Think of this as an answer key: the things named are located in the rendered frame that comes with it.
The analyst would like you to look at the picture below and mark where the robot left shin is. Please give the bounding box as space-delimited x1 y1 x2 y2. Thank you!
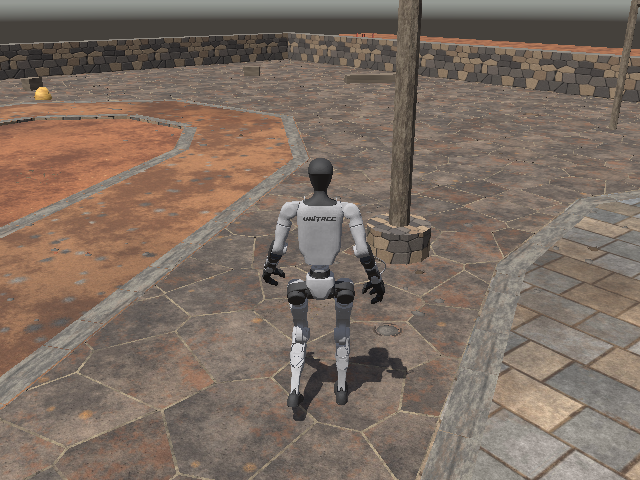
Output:
290 326 307 395

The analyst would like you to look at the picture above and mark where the humanoid robot torso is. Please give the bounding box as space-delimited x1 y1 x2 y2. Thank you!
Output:
297 196 344 300

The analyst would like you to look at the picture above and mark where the left robot upper arm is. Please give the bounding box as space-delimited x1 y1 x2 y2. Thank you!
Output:
271 201 300 255

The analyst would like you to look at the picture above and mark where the right robot upper arm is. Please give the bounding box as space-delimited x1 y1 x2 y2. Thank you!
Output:
341 202 370 258

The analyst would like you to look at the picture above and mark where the robot left hand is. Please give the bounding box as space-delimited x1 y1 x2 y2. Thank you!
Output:
262 268 285 286

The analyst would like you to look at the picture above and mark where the robot left forearm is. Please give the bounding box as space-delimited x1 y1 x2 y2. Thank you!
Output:
264 240 282 273

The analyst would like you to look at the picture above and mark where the robot right forearm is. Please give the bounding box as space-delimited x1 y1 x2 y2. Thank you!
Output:
360 242 382 284

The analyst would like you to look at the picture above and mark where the robot right hand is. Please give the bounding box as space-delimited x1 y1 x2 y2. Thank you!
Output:
362 280 385 304

